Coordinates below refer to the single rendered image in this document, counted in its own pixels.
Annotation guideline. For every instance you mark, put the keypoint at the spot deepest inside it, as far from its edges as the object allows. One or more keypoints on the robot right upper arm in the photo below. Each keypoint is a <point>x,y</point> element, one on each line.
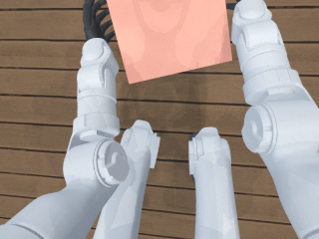
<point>286,136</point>

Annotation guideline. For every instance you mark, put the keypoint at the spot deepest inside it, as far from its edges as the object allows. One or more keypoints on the robot left upper arm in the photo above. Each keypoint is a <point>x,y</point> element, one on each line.
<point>93,171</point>

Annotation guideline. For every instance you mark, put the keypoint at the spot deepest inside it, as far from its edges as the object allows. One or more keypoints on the right robot foot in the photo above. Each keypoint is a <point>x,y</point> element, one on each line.
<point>190,139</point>

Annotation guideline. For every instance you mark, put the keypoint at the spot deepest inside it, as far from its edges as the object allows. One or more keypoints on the robot left thigh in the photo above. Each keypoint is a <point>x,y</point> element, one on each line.
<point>121,216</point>

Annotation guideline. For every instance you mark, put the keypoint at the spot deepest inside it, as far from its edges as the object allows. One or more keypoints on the carton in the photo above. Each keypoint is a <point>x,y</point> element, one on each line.
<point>158,38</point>

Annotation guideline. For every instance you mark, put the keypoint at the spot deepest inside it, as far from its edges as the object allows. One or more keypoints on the robot right hand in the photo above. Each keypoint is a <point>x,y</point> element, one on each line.
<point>231,6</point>

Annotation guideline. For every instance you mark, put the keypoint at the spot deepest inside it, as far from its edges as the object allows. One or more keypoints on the robot left hand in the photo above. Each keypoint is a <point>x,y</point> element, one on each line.
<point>92,23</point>

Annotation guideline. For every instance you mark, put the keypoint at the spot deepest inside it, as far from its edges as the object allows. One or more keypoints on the robot left forearm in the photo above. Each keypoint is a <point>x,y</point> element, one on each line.
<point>96,95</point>

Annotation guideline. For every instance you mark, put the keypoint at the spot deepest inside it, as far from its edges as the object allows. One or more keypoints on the robot right forearm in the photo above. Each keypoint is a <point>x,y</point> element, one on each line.
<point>262,56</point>

